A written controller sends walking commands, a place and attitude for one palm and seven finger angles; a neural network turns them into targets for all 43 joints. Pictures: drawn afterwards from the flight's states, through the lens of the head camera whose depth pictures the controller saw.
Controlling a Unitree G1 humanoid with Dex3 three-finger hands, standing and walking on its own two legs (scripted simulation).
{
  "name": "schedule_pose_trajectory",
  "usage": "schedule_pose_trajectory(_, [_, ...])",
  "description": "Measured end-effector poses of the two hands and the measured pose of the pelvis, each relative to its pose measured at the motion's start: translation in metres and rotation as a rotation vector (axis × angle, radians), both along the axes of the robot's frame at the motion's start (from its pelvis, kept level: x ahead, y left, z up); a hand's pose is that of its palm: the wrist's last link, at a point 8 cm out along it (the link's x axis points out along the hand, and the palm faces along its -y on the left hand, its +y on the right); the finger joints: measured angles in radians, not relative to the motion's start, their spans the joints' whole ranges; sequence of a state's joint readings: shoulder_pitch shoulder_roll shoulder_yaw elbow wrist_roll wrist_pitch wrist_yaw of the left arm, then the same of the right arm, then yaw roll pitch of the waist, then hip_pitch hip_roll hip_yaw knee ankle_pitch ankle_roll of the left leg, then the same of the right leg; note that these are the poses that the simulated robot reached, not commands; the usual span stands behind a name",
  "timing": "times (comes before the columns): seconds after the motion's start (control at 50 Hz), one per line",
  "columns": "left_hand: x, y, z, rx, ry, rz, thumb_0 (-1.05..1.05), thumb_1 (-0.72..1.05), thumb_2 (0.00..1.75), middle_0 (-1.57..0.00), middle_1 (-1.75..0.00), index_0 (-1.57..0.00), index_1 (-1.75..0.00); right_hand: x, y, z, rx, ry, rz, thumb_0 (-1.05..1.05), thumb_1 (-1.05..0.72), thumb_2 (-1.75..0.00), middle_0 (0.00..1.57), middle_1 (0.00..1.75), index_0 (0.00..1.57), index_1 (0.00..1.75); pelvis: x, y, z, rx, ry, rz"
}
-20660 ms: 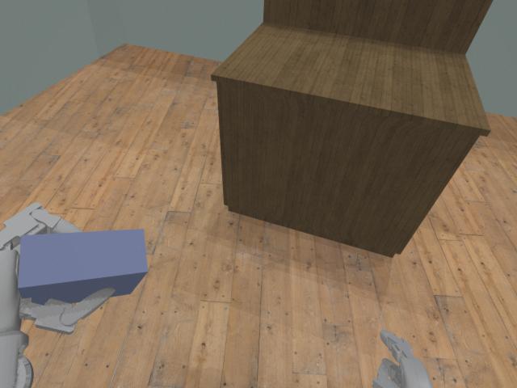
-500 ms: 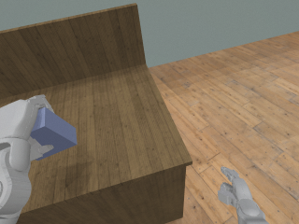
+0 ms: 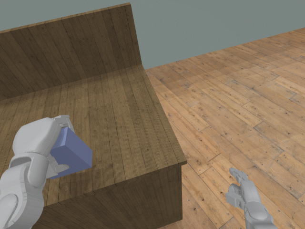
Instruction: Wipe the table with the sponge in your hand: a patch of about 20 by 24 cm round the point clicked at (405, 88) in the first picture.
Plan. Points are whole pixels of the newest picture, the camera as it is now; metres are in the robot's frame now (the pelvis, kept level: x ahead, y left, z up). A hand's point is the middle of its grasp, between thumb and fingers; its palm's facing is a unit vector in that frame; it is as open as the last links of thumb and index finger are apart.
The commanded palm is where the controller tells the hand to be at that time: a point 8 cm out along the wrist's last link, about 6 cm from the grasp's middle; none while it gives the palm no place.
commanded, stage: move the sponge above the wiping area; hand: left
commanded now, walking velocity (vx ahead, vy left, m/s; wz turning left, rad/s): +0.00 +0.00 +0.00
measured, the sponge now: (63, 158) +0.23 +0.27 +0.10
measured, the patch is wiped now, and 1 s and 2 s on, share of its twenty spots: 0.00 0.00 0.00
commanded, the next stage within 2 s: none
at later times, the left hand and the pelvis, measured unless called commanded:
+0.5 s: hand (65, 143) +0.25 +0.26 +0.13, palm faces +0.01 -0.05 -1.00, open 9.4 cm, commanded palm +0.22 +0.29 +0.22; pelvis +0.00 +0.00 +0.00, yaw +0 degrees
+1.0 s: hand (53, 141) +0.25 +0.29 +0.14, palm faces +0.12 -0.04 -0.99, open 9.4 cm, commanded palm +0.21 +0.29 +0.20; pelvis +0.02 +0.01 +0.00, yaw +0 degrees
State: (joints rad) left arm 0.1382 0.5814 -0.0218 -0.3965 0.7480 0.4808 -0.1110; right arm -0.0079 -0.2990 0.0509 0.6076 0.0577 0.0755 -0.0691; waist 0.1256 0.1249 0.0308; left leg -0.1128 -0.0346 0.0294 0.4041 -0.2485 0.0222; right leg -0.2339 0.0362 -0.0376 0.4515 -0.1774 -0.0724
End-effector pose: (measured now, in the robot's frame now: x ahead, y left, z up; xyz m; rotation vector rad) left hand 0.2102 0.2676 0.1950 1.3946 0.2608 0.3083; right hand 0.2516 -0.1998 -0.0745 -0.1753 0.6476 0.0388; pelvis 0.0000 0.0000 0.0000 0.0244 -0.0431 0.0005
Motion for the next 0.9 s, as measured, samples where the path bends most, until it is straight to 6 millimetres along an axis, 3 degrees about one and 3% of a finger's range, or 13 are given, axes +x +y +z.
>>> schedule_pose_trajectory(0.04, [0.001, -0.008, -0.003, 0.046, 0.012, -0.049, -0.01, -0.44, 1.06, -0.8, -1.39, -0.81, -1.39, -0.002, -0.004, -0.002, -0.023, 0.01, 0.004, 0.01, -0.9, -0.9, 0.2, 0.3, 0.2, 0.3, 0.0, -0.002, 0.0, 0.002, -0.007, 0.001])
schedule_pose_trajectory(0.1, [0.006, -0.006, 0.01, 0.137, -0.04, -0.067, -0.01, -0.45, 1.06, -0.8, -1.39, -0.81, -1.38, -0.005, -0.007, -0.004, -0.033, 0.025, 0.005, 0.01, -0.91, -0.9, 0.2, 0.3, 0.2, 0.3, 0.0, -0.005, -0.001, 0.003, -0.018, -0.003])
schedule_pose_trajectory(0.18, [0.011, 0.013, 0.038, 0.164, -0.154, 0.022, -0.01, -0.45, 1.06, -0.8, -1.39, -0.81, -1.38, -0.008, -0.009, -0.006, -0.007, 0.032, -0.014, 0.01, -0.91, -0.9, 0.2, 0.3, 0.2, 0.3, 0.0, -0.009, -0.001, 0.001, -0.021, -0.009])
schedule_pose_trajectory(0.24, [0.014, 0.028, 0.045, 0.126, -0.165, 0.106, -0.01, -0.45, 1.06, -0.8, -1.39, -0.81, -1.39, -0.01, -0.012, -0.006, 0.01, 0.027, -0.032, 0.01, -0.91, -0.9, 0.2, 0.3, 0.2, 0.3, 0.001, -0.009, -0.001, 0.001, -0.014, -0.005])
schedule_pose_trajectory(0.32, [0.016, 0.031, 0.022, 0.076, -0.051, 0.135, -0.01, -0.44, 1.06, -0.8, -1.4, -0.8, -1.39, -0.011, -0.018, -0.008, 0.013, 0.016, -0.052, 0.01, -0.9, -0.9, 0.2, 0.3, 0.2, 0.3, 0.0, -0.008, -0.001, 0.0, -0.001, -0.001])
schedule_pose_trajectory(0.4, [0.018, 0.013, -0.012, 0.054, 0.087, 0.045, -0.01, -0.44, 1.06, -0.8, -1.4, -0.8, -1.39, -0.012, -0.022, -0.011, -0.018, 0.02, -0.053, 0.01, -0.9, -0.9, 0.2, 0.3, 0.2, 0.3, -0.001, -0.006, -0.002, 0.001, 0.001, 0.003])
schedule_pose_trajectory(0.46, [0.021, -0.004, -0.02, 0.074, 0.093, -0.068, -0.01, -0.45, 1.06, -0.8, -1.4, -0.81, -1.39, -0.013, -0.022, -0.012, -0.043, 0.03, -0.048, 0.01, -0.91, -0.9, 0.2, 0.3, 0.2, 0.3, 0.001, -0.005, -0.002, 0.002, -0.005, 0.001])
schedule_pose_trajectory(0.54, [0.026, -0.008, 0.002, 0.132, -0.042, -0.133, -0.01, -0.45, 1.06, -0.8, -1.39, -0.81, -1.39, -0.014, -0.015, -0.012, -0.038, 0.039, -0.045, 0.01, -0.91, -0.9, 0.2, 0.3, 0.2, 0.3, 0.006, -0.005, -0.001, -0.001, -0.01, -0.004])
schedule_pose_trajectory(0.66, [0.029, 0.025, 0.031, 0.114, -0.179, 0.038, -0.01, -0.45, 1.06, -0.8, -1.39, -0.81, -1.39, -0.01, -0.005, -0.011, 0.013, 0.05, -0.046, 0.01, -0.9, -0.9, 0.2, 0.3, 0.2, 0.3, 0.012, -0.002, 0.0, -0.005, 0.001, -0.016])
schedule_pose_trajectory(0.74, [0.02, 0.036, 0.014, 0.054, -0.088, 0.116, -0.01, -0.45, 1.06, -0.8, -1.4, -0.8, -1.39, -0.004, -0.005, -0.009, 0.023, 0.039, -0.048, 0.01, -0.9, -0.9, 0.2, 0.3, 0.2, 0.3, 0.014, 0.003, 0.0, -0.008, 0.013, -0.008])
schedule_pose_trajectory(0.84, [0.004, 0.02, -0.026, 0.002, 0.072, 0.048, -0.01, -0.45, 1.06, -0.8, -1.4, -0.8, -1.39, 0.004, -0.002, -0.006, -0.02, 0.026, -0.027, 0.01, -0.9, -0.9, 0.2, 0.3, 0.2, 0.3, 0.015, 0.01, 0.0, -0.01, 0.012, 0.006])
schedule_pose_trajectory(0.9, [0.003, 0.01, -0.031, 0.04, 0.076, -0.03, -0.01, -0.45, 1.06, -0.8, -1.4, -0.81, -1.39, 0.008, 0.004, -0.004, -0.052, 0.027, -0.002, 0.01, -0.91, -0.9, 0.2, 0.3, 0.2, 0.3, 0.014, 0.012, 0.0, -0.011, 0.001, 0.01])
